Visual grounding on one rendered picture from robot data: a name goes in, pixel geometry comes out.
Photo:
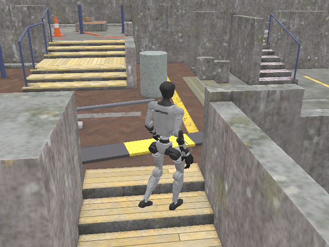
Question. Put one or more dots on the left robot hand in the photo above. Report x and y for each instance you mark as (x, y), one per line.
(156, 137)

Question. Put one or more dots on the left robot forearm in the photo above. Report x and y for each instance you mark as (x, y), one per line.
(151, 130)

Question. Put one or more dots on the humanoid robot head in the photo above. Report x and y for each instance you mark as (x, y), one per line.
(167, 90)

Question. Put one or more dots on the left robot upper arm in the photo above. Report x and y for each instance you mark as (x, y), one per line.
(150, 113)

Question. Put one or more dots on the right robot upper arm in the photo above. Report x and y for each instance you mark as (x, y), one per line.
(179, 113)

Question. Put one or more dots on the right robot hand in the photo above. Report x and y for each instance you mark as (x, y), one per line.
(188, 160)

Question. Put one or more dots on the robot left thigh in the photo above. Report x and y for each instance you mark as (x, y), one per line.
(158, 160)

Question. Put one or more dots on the right robot forearm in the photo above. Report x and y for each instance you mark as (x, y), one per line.
(181, 143)

